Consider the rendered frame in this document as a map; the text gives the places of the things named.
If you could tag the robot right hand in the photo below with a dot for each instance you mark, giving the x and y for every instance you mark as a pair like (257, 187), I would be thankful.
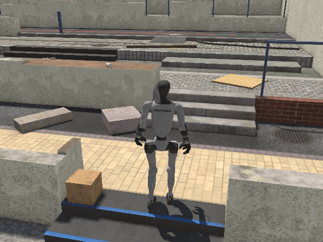
(185, 146)

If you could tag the robot left forearm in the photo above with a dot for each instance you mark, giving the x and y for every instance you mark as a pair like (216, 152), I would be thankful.
(139, 132)

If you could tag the robot left hand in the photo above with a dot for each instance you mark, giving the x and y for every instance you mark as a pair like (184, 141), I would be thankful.
(141, 139)

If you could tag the robot right forearm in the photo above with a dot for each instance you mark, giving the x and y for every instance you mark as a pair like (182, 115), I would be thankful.
(185, 136)

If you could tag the right robot shin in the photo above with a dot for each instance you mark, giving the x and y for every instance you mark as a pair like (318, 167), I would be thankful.
(171, 180)

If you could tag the left robot upper arm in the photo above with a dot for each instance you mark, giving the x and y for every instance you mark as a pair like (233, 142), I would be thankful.
(144, 114)

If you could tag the right robot upper arm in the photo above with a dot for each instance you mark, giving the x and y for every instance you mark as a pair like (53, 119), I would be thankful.
(180, 115)

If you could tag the robot left foot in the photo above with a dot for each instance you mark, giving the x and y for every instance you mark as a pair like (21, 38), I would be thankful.
(150, 204)

